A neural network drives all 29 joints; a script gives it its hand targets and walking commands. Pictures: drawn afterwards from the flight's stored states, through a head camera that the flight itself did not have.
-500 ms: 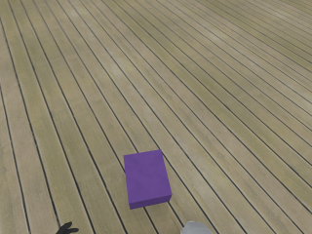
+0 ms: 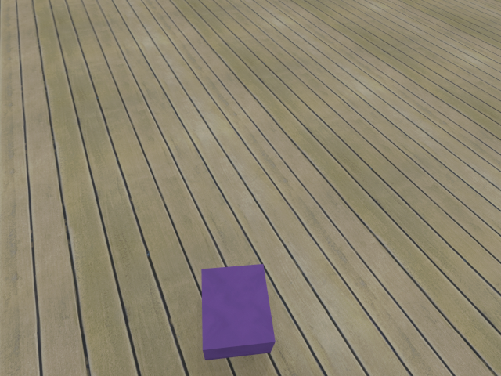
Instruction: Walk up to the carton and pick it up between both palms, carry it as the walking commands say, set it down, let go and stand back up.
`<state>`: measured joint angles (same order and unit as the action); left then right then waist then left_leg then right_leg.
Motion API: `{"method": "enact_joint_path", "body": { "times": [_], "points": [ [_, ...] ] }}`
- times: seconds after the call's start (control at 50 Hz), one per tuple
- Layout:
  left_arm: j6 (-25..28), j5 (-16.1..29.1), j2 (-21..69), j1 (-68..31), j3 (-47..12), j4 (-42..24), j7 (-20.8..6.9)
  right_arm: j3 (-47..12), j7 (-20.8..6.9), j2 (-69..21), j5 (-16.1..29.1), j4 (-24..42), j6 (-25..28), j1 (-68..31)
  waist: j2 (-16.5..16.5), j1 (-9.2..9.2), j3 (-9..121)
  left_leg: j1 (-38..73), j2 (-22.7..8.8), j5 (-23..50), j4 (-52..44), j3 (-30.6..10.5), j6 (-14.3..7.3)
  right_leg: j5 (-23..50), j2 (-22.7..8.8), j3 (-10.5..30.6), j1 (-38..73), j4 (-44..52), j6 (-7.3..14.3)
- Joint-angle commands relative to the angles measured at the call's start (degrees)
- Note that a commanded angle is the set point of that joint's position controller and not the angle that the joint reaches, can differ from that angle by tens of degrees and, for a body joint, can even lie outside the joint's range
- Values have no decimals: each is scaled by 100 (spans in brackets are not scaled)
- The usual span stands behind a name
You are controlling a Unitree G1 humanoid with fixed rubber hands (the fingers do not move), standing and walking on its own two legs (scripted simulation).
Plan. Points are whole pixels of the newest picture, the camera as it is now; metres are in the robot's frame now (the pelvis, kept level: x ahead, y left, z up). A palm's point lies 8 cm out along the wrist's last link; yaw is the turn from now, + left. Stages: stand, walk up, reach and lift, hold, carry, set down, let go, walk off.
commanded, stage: walk up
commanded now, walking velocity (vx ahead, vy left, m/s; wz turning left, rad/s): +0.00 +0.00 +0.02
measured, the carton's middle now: (235, 310) +0.44 +0.03 -0.70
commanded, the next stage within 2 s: stand in 1.66 s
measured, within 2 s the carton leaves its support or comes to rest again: neither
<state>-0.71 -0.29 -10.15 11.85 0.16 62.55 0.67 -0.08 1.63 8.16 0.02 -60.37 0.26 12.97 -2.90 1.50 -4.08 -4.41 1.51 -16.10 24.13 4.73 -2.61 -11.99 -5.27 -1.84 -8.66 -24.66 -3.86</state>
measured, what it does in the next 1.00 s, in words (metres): steps on the spot: right foot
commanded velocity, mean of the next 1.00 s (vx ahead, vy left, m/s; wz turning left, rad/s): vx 0.00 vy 0.03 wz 0.04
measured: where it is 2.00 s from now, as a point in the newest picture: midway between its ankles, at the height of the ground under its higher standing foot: outside the picture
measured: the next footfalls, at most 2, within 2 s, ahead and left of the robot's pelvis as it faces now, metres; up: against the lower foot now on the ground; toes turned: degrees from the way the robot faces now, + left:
right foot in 0.80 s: +0.03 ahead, -0.09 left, +0.00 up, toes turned +2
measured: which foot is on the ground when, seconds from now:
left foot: down 0.00-1.00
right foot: down 0.00-0.54, up 0.56-0.78, down 0.80-1.00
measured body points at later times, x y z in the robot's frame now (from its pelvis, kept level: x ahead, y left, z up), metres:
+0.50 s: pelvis +0.00 +0.04 -0.02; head +0.02 +0.04 +0.43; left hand -0.03 +0.28 -0.18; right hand +0.04 -0.22 -0.17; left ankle -0.02 +0.14 -0.72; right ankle +0.02 -0.16 -0.74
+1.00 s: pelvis +0.00 +0.07 +0.00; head +0.01 +0.08 +0.45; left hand +0.00 +0.29 -0.16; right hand +0.04 -0.15 -0.15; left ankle +0.00 +0.16 -0.74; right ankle -0.02 -0.05 -0.74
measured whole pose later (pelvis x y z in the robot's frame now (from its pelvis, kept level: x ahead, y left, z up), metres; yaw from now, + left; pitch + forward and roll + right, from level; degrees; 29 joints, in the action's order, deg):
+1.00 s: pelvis +0.00 +0.07 +0.00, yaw +1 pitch -3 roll +0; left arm -1.2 -0.4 -7.9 12.9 0.1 66.0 2.4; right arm 1.8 2.0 7.2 -0.2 -61.7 0.7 12.1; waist -1.3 -0.5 -4.8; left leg -6.8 1.5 -12.6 22.5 4.1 -2.5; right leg -14.4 -0.3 -0.6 -5.7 -23.3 0.0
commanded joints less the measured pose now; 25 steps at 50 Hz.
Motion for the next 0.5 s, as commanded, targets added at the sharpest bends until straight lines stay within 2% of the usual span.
{"method": "enact_joint_path", "body": {
  "times": [0.0, 0.04, 0.18, 0.24, 0.3, 0.32, 0.34, 0.36, 0.38, 0.4, 0.42, 0.44, 0.46, 0.48],
  "points": [
    [107, -7, -455, 278, 51, 8, 75, 137, 26, 598, 20, -3, 76, 334, 412, -117, 203, -107, -709, 2184, -608, -636, 135, 1314, -286, 188, 87, 237, 322],
    [79, -32, -422, 361, 49, 97, 101, 154, 51, 598, 11, -32, 63, 369, 270, -138, 180, -92, -682, 2146, -564, -621, 133, 1348, -286, 167, 19, 247, 315],
    [57, -31, -292, 520, 66, 315, 164, 153, 90, 497, -30, -225, 82, 442, 297, -133, 86, -252, -659, 2290, -465, -601, 154, 1342, -282, 87, 5, 127, 310],
    [36, -45, -258, 553, 67, 358, 183, 156, 95, 484, -35, -252, 91, 505, 99, -152, 63, -315, -662, 2087, -429, -621, 136, 1335, -265, 90, -28, 138, 320],
    [2, -92, -296, 672, 83, 340, 220, 128, 99, 465, -22, -293, 70, 662, 283, -142, 39, -504, -642, 1899, -462, -675, 177, 1082, -354, 74, -26, 38, 295],
    [-33, -128, -1161, 1076, 412, 184, 407, 393, -12, 1260, -83, 70, -130, 308, 975, 144, -163, -1584, -232, 1603, 653, -403, 176, 1390, -1062, 557, 440, -286, 635],
    [-45, -138, -1449, 1627, 487, 340, 491, 403, -53, 1042, -69, 223, -202, 16, 235, 404, 185, -2264, -7, 854, 1705, -218, 354, 2326, -1863, 1395, 966, 23, 1128],
    [-44, -165, -1534, 1793, 533, 329, 564, 409, -57, 815, -119, 389, -239, -119, -909, 621, 430, -2591, 110, -1449, 3219, -242, 481, 3546, -2706, 2087, 891, 336, 1789],
    [-23, -178, -1561, 1665, 592, 227, 604, 410, -76, 839, -182, 564, -292, -108, -1075, 563, 335, -2762, -245, -1894, 4008, -813, 535, 3479, -2856, 2134, 470, 461, 1983],
    [-17, -185, -1483, 1302, 582, 63, 619, 410, -83, 801, -191, 643, -296, 7, -1008, 388, 227, -2528, -581, -1841, 4367, -1114, 556, 3097, -2770, 1892, -72, 375, 1846],
    [-22, -237, -1350, 797, 542, -158, 577, 347, -106, 714, -203, 681, -281, 255, -1075, 141, 204, -2179, -792, -1642, 3752, -1317, 536, 2420, -2380, 1516, -496, 284, 1490],
    [-60, -285, -1257, 266, 539, -387, 506, 297, -150, 679, -193, 684, -258, 500, -1366, -95, -40, -1682, -899, -1575, 2662, -1423, 490, 1371, -1932, 1110, -1117, 326, 1052],
    [-95, -278, -1161, -182, 494, -594, 421, 265, -202, 651, -143, 585, -249, 894, -1604, -326, -14, -984, -624, -1105, 1879, -931, 501, 603, -1484, 702, -1600, 343, 813],
    [-139, -236, -1136, -349, 493, -616, 331, 275, -237, 631, -135, 451, -240, 1264, -1555, -565, 95, -155, -341, -320, 1000, -419, 543, -151, -1098, 321, -1970, -125, 632]
  ]
}}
